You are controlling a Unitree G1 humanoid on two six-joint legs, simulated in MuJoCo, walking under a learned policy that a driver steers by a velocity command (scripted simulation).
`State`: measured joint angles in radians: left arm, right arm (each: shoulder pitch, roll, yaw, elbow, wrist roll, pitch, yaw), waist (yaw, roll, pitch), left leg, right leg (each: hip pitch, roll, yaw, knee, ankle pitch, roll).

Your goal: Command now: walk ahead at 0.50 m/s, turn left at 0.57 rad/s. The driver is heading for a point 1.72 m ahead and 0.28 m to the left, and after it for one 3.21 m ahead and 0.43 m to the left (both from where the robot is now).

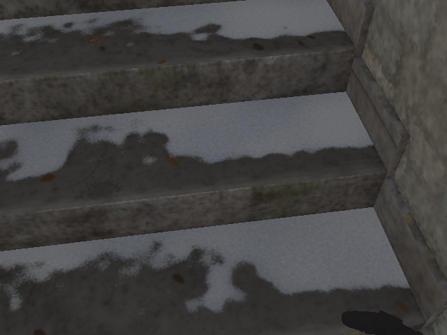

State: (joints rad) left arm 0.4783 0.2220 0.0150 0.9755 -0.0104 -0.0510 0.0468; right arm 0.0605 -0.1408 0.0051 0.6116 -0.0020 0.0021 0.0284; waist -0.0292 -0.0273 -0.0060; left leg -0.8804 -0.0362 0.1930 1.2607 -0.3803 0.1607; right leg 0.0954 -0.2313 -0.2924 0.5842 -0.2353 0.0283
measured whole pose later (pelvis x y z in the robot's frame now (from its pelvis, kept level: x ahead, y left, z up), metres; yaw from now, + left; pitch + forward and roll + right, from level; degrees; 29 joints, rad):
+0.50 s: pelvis +0.31 +0.01 +0.16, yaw +20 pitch +6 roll -5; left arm -0.02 0.07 -0.09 0.54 0.03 -0.08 0.01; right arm 0.48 -0.15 -0.02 0.90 0.03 -0.02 -0.04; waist -0.06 0.01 -0.01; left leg 0.00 -0.03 -0.27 0.23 -0.22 0.11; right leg -1.04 -0.04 -0.16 1.29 -0.32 -0.04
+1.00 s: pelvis +0.59 +0.14 +0.29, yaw +16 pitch +6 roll +2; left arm 0.68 0.02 -0.01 0.97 -0.02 -0.03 0.06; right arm -0.06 -0.05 0.08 0.58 0.00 -0.11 0.07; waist 0.19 0.00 -0.06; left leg -0.89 0.06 0.08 1.55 -0.35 -0.03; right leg -0.03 -0.08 0.09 0.28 -0.35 0.00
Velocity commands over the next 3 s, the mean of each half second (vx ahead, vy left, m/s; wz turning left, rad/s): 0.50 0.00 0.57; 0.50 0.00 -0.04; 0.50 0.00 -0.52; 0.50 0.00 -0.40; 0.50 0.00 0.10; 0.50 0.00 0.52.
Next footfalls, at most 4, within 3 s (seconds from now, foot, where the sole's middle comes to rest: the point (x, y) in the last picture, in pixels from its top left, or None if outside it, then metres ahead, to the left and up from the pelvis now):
0.52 right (247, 285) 0.54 -0.03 -0.49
0.88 left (103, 283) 0.56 0.32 -0.49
1.32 right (156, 134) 0.92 0.20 -0.34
1.70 left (77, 36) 1.20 0.43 -0.19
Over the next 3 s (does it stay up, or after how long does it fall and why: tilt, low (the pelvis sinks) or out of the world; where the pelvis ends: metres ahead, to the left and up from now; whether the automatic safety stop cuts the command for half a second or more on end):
stays up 1.75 0.25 0.86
